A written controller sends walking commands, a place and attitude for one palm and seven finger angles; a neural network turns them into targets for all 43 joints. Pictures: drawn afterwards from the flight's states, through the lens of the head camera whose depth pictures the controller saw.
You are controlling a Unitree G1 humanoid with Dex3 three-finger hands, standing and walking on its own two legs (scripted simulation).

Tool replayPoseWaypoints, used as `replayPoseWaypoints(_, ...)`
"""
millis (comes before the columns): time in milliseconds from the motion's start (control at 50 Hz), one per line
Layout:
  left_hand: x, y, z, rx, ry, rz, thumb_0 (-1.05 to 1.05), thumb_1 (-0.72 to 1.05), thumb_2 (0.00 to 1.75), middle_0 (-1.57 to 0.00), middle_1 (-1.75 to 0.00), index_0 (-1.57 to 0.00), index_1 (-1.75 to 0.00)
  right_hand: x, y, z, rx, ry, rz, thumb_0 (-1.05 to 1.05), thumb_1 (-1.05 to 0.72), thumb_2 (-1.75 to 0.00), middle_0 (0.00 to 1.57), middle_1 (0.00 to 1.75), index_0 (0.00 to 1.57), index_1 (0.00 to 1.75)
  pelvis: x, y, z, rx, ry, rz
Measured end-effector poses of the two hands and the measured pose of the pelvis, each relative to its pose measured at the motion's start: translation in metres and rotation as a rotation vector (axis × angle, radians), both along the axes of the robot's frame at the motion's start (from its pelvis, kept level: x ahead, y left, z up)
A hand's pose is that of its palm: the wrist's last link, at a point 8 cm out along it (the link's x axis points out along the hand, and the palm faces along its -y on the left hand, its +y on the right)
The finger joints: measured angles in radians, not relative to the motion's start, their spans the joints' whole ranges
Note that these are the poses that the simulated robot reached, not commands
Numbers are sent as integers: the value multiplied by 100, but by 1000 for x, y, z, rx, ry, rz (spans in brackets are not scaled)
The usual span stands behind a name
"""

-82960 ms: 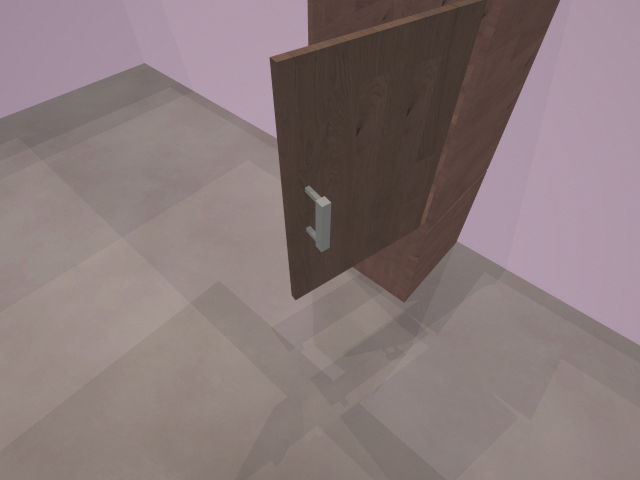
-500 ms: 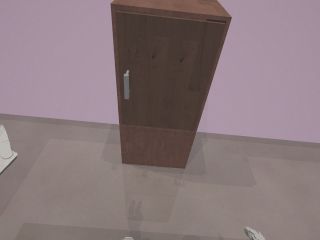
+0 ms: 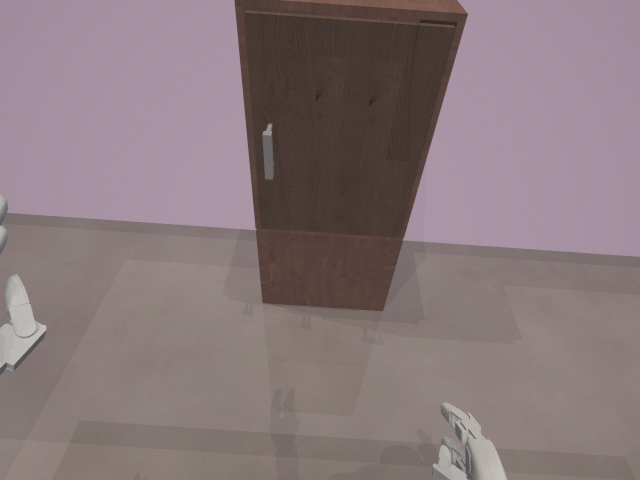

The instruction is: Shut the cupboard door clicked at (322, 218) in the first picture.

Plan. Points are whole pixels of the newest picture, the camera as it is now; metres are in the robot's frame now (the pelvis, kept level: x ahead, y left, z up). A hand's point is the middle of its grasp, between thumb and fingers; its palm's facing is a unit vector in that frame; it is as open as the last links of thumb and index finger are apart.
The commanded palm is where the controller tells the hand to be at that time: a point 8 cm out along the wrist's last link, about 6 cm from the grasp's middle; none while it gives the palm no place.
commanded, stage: stop stepping back and stand still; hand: left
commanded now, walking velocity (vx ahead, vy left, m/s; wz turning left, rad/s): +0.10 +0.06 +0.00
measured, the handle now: (269, 151) +0.86 +0.15 -0.05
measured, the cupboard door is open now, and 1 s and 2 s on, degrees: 0 0 0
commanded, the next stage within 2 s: let the arm hang, fingers relaxed in 0.14 s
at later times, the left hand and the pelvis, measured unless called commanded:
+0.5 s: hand out of the picture +0.10 +0.19 -0.16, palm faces +0.00 -0.98 -0.18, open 7.4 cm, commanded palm none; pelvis +0.01 +0.02 -0.01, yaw +3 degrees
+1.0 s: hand out of the picture -0.03 +0.23 -0.17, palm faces +0.07 -0.98 -0.21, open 7.4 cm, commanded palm none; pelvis +0.01 +0.06 +0.01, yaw +1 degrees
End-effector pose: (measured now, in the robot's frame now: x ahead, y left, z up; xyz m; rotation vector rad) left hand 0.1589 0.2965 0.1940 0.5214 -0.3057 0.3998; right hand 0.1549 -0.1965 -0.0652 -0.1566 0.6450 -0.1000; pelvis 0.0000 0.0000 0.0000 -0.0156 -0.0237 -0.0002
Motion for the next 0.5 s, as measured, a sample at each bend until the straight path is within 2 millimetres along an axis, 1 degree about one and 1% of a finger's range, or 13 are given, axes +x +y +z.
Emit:
replayPoseWaypoints(40,-5,-7,3,51,10,-6,2,89,90,-21,-30,-21,-30,3,-3,-6,8,4,10,1,-90,-90,20,30,20,30,-2,-5,-5,21,17,3)
replayPoseWaypoints(80,-8,-7,4,60,17,10,1,89,90,-21,-30,-21,-30,3,-10,-13,-3,41,20,1,-90,-90,20,30,20,30,-3,-5,-6,24,15,-5)
replayPoseWaypoints(180,-10,7,-1,3,46,103,1,89,90,-21,-30,-21,-30,-10,-33,-21,-42,141,-14,1,-90,-90,20,30,20,30,6,-3,3,41,17,2)
replayPoseWaypoints(240,-4,13,-8,-27,57,134,1,89,90,-21,-30,-21,-30,-15,-46,-22,-84,175,-36,1,-90,-90,20,30,20,30,11,1,5,48,14,12)
replayPoseWaypoints(260,1,15,-16,-21,81,130,1,89,90,-21,-30,-21,-30,-15,-49,-24,-89,178,-22,1,-90,-90,20,30,20,30,13,3,3,47,15,25)
replayPoseWaypoints(280,9,19,-34,-35,148,117,1,89,90,-21,-30,-21,-30,-14,-52,-30,-90,191,1,1,-90,-90,20,30,20,30,13,6,0,42,18,37)
replayPoseWaypoints(300,18,22,-59,-65,244,105,1,89,90,-20,-30,-20,-30,-13,-54,-38,-94,208,21,1,-90,-90,20,30,20,30,14,10,-6,28,22,45)
replayPoseWaypoints(340,27,23,-123,-155,488,97,0,90,90,-20,-30,-20,-30,-12,-57,-55,-99,254,31,1,-90,-90,20,30,20,30,13,17,-15,17,24,57)
replayPoseWaypoints(360,26,20,-158,-209,621,98,0,90,90,-20,-30,-20,-30,-13,-56,-62,-97,278,28,1,-90,-90,20,29,20,30,12,19,-17,20,22,57)
replayPoseWaypoints(400,11,4,-222,-317,879,90,0,90,90,-19,-30,-19,-30,-16,-49,-67,-84,315,16,1,-90,-90,19,29,19,30,10,21,-18,26,11,53)
replayPoseWaypoints(440,-16,-19,-273,-411,1099,67,1,91,90,-19,-30,-19,-30,-24,-40,-67,-71,348,6,1,-91,-90,19,29,19,30,10,22,-16,31,1,48)
replayPoseWaypoints(460,-32,-31,-294,-456,1192,56,1,91,90,-20,-30,-19,-30,-29,-36,-66,-67,368,2,1,-91,-90,19,29,19,30,10,22,-15,31,-3,48)
replayPoseWaypoints(500,-66,-54,-324,-550,1349,46,1,91,90,-20,-30,-20,-30,-42,-25,-64,-61,422,-3,1,-91,-90,19,29,19,29,10,23,-12,31,-9,47)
